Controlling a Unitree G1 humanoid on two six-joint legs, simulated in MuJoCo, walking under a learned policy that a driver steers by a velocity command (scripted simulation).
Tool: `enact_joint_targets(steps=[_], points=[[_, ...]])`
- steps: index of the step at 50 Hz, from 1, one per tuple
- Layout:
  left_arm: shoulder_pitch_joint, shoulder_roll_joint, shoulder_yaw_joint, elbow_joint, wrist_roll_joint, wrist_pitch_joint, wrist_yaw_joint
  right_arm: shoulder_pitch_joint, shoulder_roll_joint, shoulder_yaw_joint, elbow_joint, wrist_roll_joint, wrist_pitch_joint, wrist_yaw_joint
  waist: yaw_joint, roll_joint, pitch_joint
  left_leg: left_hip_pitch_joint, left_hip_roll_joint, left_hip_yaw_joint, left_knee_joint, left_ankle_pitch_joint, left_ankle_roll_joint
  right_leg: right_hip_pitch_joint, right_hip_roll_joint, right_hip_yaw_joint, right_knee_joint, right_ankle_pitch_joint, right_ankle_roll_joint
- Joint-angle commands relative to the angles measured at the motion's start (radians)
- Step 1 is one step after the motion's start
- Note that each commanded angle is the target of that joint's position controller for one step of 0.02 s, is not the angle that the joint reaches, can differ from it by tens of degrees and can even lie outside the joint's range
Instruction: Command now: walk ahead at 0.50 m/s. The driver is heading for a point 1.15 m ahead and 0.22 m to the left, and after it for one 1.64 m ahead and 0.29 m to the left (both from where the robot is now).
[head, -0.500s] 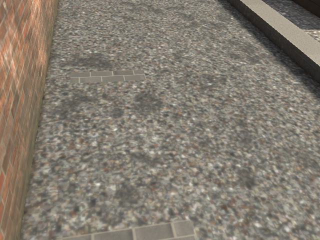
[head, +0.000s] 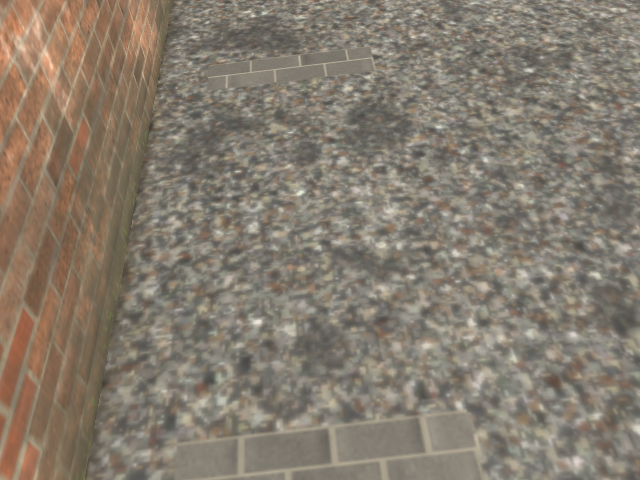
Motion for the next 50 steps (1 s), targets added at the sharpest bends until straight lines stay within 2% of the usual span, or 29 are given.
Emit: enact_joint_targets(steps=[1,7,9,11,13,14,15,16,17,18,19,20,21,22,23,24,26,28,31,33,34,35,36,37,38,39,41,43,50], points=[[0.038,0.183,0.038,-0.044,-0.021,-0.020,0.033,-0.193,-0.071,-0.021,-0.119,-0.008,-0.037,0.026,0.022,-0.191,0.152,0.027,-0.019,0.031,-0.280,0.225,-0.003,-0.043,-0.183,0.288,-0.303,0.122,-0.168],[0.005,0.203,0.071,-0.094,-0.040,0.016,0.015,-0.312,-0.051,-0.005,-0.184,0.021,-0.051,0.086,0.106,-0.242,0.197,0.064,-0.017,0.053,-0.474,0.053,0.022,0.116,-0.167,0.276,-0.120,0.263,-0.142],[-0.043,0.183,0.068,-0.110,-0.041,0.027,0.020,-0.284,-0.084,-0.010,-0.152,0.019,-0.063,0.086,0.088,-0.181,0.169,0.165,0.011,0.056,-0.605,0.070,0.046,0.164,-0.150,0.246,-0.022,0.373,-0.107],[-0.133,0.225,0.078,-0.109,-0.021,0.022,0.003,-0.037,-0.145,-0.036,-0.051,0.034,-0.053,0.069,-0.033,-0.169,0.091,0.395,0.075,0.043,-0.693,0.137,0.083,0.159,-0.169,0.248,0.201,0.476,-0.101],[-0.208,0.206,0.075,-0.100,-0.019,0.002,-0.021,0.330,-0.193,-0.066,0.096,-0.003,-0.046,0.052,-0.224,-0.030,-0.031,0.855,0.033,0.150,-0.771,0.260,0.126,-0.025,-0.038,0.135,0.666,0.538,-0.046],[-0.217,0.169,0.085,-0.095,-0.015,-0.006,-0.037,0.527,-0.187,-0.060,0.179,-0.022,-0.039,0.047,-0.297,0.182,-0.060,1.172,0.143,0.042,-0.642,0.436,0.201,-0.357,0.106,0.115,1.096,-0.182,0.008],[-0.057,0.125,0.069,-0.103,-0.038,-0.027,-0.045,0.456,-0.204,-0.035,0.180,-0.055,-0.056,0.041,-0.187,0.372,-0.152,1.390,0.183,0.046,-0.240,0.774,0.185,-0.643,0.072,0.224,1.195,-0.324,-0.020],[-0.064,0.178,0.068,-0.126,-0.063,-0.046,-0.048,0.439,-0.204,-0.040,0.159,-0.031,-0.048,0.031,-0.204,0.390,-0.257,1.417,0.234,-0.045,-0.222,0.706,0.258,-0.757,0.038,0.238,1.196,-0.273,0.007],[-0.157,0.214,0.068,-0.159,-0.062,-0.050,-0.042,0.418,-0.173,-0.033,0.144,-0.009,-0.041,0.034,-0.210,0.172,-0.269,1.389,0.242,-0.102,-0.325,0.315,0.290,-0.850,-0.025,0.184,1.003,-0.146,-0.003],[-0.257,0.185,0.067,-0.188,-0.025,-0.030,-0.021,0.329,-0.118,-0.011,0.153,0.002,-0.023,0.045,-0.160,-0.026,-0.202,1.148,0.176,-0.132,-0.436,0.225,0.250,-0.770,-0.065,0.039,1.023,-0.030,0.000],[-0.258,0.159,0.066,-0.245,-0.090,-0.027,-0.010,0.292,-0.294,-0.054,0.155,-0.008,-0.042,0.018,-0.082,0.175,-0.256,1.043,0.392,-0.401,-0.517,-0.057,0.392,-0.777,-0.081,0.151,0.901,0.148,-0.005],[-0.303,0.198,0.060,-0.257,-0.076,-0.014,-0.004,0.221,-0.249,-0.041,0.133,-0.016,-0.056,0.013,-0.070,0.064,-0.183,0.913,0.415,-0.505,-0.531,-0.080,0.400,-0.791,-0.136,0.178,0.842,0.175,0.006],[-0.351,0.209,0.069,-0.261,-0.059,0.012,-0.007,0.149,-0.150,-0.003,0.117,-0.012,-0.063,0.003,-0.035,-0.011,-0.045,0.662,0.310,-0.319,-0.579,-0.028,0.324,-0.677,-0.163,0.177,0.650,0.278,0.025],[-0.337,0.174,0.071,-0.263,-0.047,0.020,0.000,0.116,-0.155,0.002,0.118,-0.018,-0.059,-0.005,-0.002,-0.059,-0.018,0.523,0.214,-0.233,-0.626,-0.104,0.281,-0.550,-0.170,0.149,0.491,0.339,0.039],[-0.423,0.172,0.066,-0.301,-0.021,0.011,-0.001,0.101,-0.156,0.007,0.107,-0.002,-0.068,-0.019,-0.016,-0.070,0.033,0.456,0.190,-0.166,-0.665,-0.027,0.261,-0.504,-0.170,0.128,0.278,0.428,0.061],[-0.478,0.148,0.058,-0.334,-0.012,0.005,-0.010,0.143,-0.152,0.009,0.123,-0.003,-0.069,-0.033,-0.033,-0.021,0.014,0.432,0.150,-0.098,-0.680,0.048,0.233,-0.394,-0.158,0.109,0.124,0.523,0.069],[-0.541,0.113,0.043,-0.345,-0.035,0.005,-0.033,0.232,-0.177,0.001,0.157,0.005,-0.068,-0.044,-0.060,0.012,-0.036,0.527,0.110,-0.027,-0.673,0.091,0.209,-0.277,-0.092,0.060,-0.069,0.620,0.073],[-0.615,0.125,0.039,-0.371,-0.038,0.012,-0.050,0.288,-0.207,-0.008,0.175,0.021,-0.065,-0.040,-0.091,-0.019,-0.022,0.663,0.138,-0.040,-0.671,0.085,0.206,-0.299,-0.062,0.042,-0.164,0.611,0.050],[-0.719,0.142,0.038,-0.409,-0.033,0.009,-0.071,0.368,-0.164,-0.002,0.205,0.035,-0.055,-0.027,-0.120,-0.026,0.037,0.813,0.153,-0.043,-0.642,0.012,0.193,-0.329,-0.028,0.013,-0.290,0.554,-0.006],[-0.628,0.179,0.059,-0.394,-0.010,0.007,-0.075,0.339,-0.179,-0.007,0.198,0.032,-0.050,-0.020,-0.057,0.009,0.001,0.802,0.130,-0.004,-0.568,0.185,0.167,-0.112,0.023,-0.022,-0.344,0.569,-0.056],[-0.452,0.235,0.086,-0.344,-0.006,0.008,-0.068,0.301,-0.176,-0.006,0.180,0.024,-0.051,-0.019,0.024,0.006,-0.085,0.715,0.081,0.043,-0.411,0.227,0.137,0.138,0.017,0.008,-0.324,0.666,-0.089],[-0.253,0.323,0.114,-0.303,0.002,0.010,-0.063,0.318,-0.140,0.008,0.158,0.002,-0.063,-0.013,0.072,-0.097,-0.242,0.435,-0.006,0.088,-0.120,-0.048,0.095,0.541,-0.147,0.224,-0.278,0.753,-0.176],[-0.154,0.374,0.124,-0.273,0.000,0.010,-0.071,0.414,-0.052,0.039,0.158,0.014,-0.074,-0.001,0.059,-0.306,-0.428,0.215,-0.124,0.060,0.227,-0.844,0.054,0.747,-0.402,0.678,-0.457,0.518,-0.330],[-0.183,0.295,0.105,-0.277,-0.010,0.007,-0.076,0.354,-0.127,0.011,0.155,0.037,-0.080,0.005,0.064,-0.239,-0.329,0.093,-0.094,-0.026,0.312,-0.927,0.063,0.689,-0.381,0.763,-0.548,0.325,-0.303],[-0.317,0.256,0.091,-0.294,-0.022,0.000,-0.076,0.238,-0.149,0.000,0.105,0.044,-0.078,-0.005,0.028,-0.193,-0.113,0.025,-0.047,0.012,0.299,-0.830,0.068,0.500,-0.343,0.614,-0.585,0.328,-0.247],[-0.394,0.228,0.081,-0.311,-0.020,-0.008,-0.079,0.179,-0.141,-0.005,0.089,0.031,-0.074,-0.019,-0.007,-0.112,-0.033,0.060,-0.009,0.028,0.246,-0.745,0.070,0.343,-0.308,0.502,-0.621,0.437,-0.224],[-0.425,0.191,0.073,-0.316,-0.006,-0.025,-0.085,0.202,-0.125,-0.018,0.090,0.013,-0.060,-0.028,-0.072,-0.111,-0.037,0.205,0.035,0.018,0.146,-0.655,0.060,0.194,-0.248,0.360,-0.662,0.654,-0.194],[-0.389,0.198,0.077,-0.288,-0.003,-0.029,-0.083,0.210,-0.103,-0.023,0.090,0.019,-0.053,-0.030,-0.092,-0.131,-0.042,0.245,0.037,0.034,0.080,-0.621,0.053,0.165,-0.223,0.283,-0.688,0.741,-0.192],[-0.250,0.254,0.087,-0.208,-0.002,-0.024,-0.044,-0.021,-0.108,-0.032,0.009,0.018,-0.045,-0.015,-0.048,-0.150,0.042,0.113,0.031,0.048,-0.198,-0.294,0.030,0.206,-0.208,0.160,-0.750,0.687,-0.157]])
